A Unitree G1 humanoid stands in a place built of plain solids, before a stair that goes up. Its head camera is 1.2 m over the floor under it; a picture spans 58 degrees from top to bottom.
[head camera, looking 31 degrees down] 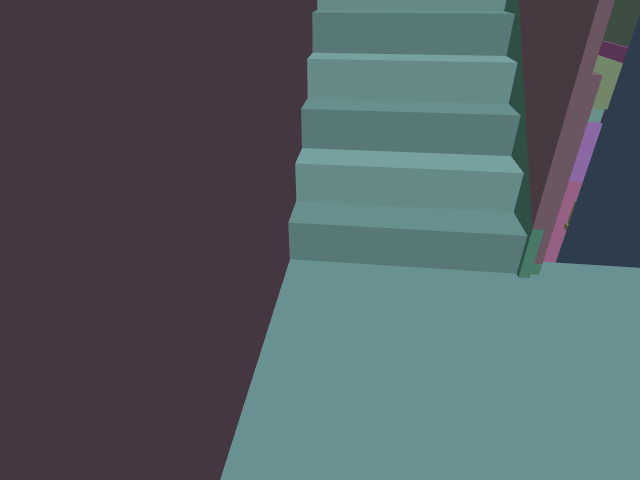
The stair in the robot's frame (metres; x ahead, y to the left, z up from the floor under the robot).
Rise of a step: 0.21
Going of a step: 0.23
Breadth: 1.10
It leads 7 degrees to the right of straight ahead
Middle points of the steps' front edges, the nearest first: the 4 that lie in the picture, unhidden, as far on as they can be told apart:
1.75 -0.39 0.21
1.98 -0.42 0.42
2.21 -0.45 0.63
2.44 -0.47 0.84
